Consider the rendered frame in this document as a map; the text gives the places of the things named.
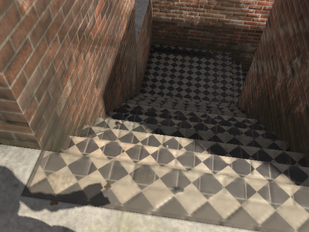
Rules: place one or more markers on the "stairs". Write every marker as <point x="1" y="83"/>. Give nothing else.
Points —
<point x="202" y="136"/>
<point x="238" y="78"/>

